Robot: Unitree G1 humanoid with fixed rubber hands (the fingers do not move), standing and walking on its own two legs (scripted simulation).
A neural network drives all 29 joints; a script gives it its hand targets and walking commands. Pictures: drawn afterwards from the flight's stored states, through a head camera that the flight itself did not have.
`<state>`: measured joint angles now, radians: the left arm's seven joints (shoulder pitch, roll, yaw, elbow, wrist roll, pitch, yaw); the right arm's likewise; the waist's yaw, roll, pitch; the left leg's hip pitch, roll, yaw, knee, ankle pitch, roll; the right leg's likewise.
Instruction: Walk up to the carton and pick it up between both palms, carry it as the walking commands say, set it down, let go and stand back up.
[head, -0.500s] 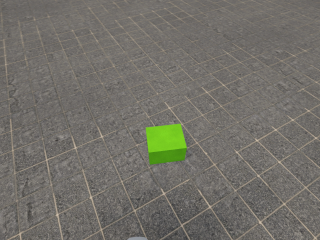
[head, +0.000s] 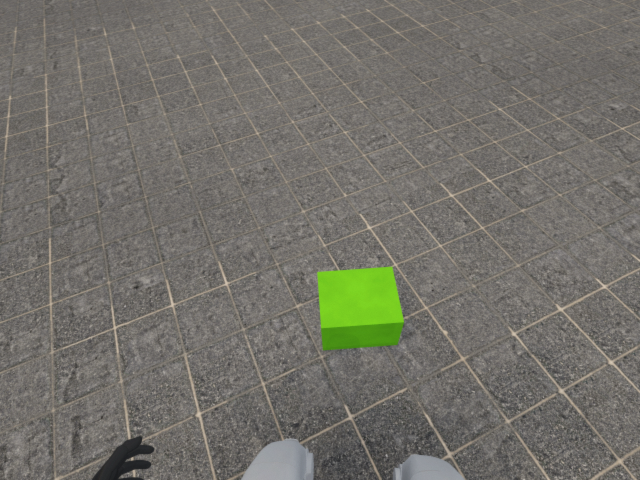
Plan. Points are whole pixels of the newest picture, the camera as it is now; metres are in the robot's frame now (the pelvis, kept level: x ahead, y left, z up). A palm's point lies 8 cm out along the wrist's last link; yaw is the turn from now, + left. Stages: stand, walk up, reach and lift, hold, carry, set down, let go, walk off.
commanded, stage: walk up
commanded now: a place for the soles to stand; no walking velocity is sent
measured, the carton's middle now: (357, 308) +0.67 -0.06 -0.66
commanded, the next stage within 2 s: none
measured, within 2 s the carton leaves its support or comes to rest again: neither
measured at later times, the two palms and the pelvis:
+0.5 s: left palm (115, 474) +0.14 +0.31 -0.12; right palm out of the picture +0.13 -0.30 -0.11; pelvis +0.06 +0.01 -0.01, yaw -4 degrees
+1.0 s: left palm (120, 464) +0.15 +0.30 -0.11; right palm out of the picture +0.10 -0.32 -0.10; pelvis +0.05 +0.00 +0.00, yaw -3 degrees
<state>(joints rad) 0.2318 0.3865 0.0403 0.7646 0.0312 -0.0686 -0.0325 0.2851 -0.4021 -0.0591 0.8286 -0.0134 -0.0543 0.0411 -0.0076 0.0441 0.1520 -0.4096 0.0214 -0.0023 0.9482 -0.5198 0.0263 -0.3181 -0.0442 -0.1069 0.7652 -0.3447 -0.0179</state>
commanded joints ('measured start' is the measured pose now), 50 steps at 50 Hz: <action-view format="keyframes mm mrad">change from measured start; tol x32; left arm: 1 -47 273 79 -83 -3 9 14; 50 -100 296 81 74 13 25 -11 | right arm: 1 191 -182 -79 -11 -10 -30 -19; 50 3 -262 -65 101 6 -63 -48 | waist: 1 -60 -200 -116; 3 -110 248 -112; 16 28 -222 -127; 50 -28 -160 -86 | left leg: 1 298 -17 60 -259 173 8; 4 153 405 -726 -685 -66 220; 12 88 316 -278 -403 533 219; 16 -167 16 34 21 132 0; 18 -49 2 -18 15 -104 13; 26 130 287 -323 -358 658 219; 50 93 18 -109 -279 -165 107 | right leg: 1 -245 -184 219 -243 -19 -176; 5 -316 40 268 435 -240 -10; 14 106 23 135 -133 6 -65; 16 79 -239 680 -346 102 -197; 20 -43 -174 452 -148 484 -209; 25 -119 15 150 137 -26 -23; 34 -62 -182 471 -185 317 -211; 40 -53 18 149 47 -23 -37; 47 -42 -190 509 -324 24 -189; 50 -155 -150 459 -239 -450 -185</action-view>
